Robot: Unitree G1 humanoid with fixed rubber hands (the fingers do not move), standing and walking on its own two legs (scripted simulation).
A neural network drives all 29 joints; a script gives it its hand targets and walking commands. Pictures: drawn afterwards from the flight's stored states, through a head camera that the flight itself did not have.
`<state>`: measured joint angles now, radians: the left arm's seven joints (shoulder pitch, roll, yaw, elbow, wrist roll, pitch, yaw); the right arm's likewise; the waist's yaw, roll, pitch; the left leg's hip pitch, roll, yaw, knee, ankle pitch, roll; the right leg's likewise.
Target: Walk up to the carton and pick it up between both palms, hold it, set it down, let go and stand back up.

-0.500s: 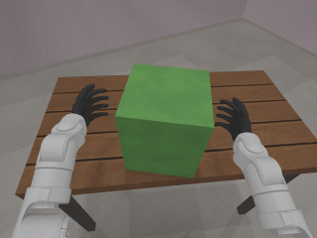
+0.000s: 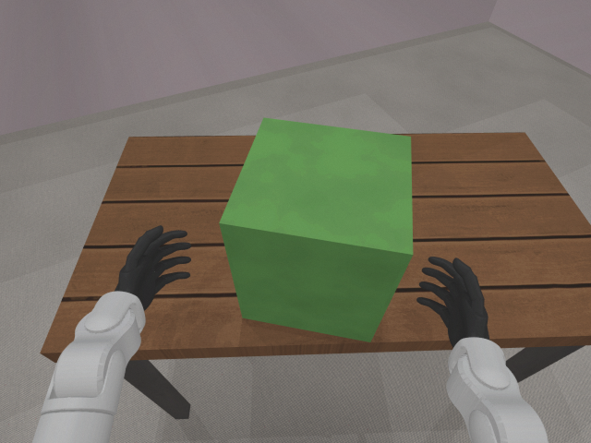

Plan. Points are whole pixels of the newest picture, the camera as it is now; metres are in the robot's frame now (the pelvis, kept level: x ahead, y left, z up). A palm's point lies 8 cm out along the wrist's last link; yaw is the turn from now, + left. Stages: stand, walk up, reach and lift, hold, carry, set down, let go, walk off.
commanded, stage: set down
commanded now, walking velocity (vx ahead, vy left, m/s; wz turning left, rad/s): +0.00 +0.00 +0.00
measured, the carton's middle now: (319, 235) +0.39 +0.02 +0.04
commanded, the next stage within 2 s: none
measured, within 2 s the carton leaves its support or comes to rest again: neither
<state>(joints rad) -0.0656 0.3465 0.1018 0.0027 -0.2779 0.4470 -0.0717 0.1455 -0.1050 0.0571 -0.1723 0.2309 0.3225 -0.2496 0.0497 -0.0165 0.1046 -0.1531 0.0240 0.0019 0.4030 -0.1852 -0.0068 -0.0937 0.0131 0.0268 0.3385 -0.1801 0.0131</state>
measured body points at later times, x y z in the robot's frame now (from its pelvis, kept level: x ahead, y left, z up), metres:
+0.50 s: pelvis +0.00 +0.00 +0.00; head +0.02 +0.01 +0.45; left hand +0.24 +0.25 +0.04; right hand +0.23 -0.16 +0.04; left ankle +0.02 +0.12 -0.75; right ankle +0.01 -0.13 -0.75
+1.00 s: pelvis +0.02 +0.00 +0.00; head +0.04 +0.02 +0.45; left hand +0.20 +0.25 -0.01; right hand +0.21 -0.16 -0.01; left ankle +0.02 +0.12 -0.75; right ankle +0.01 -0.13 -0.75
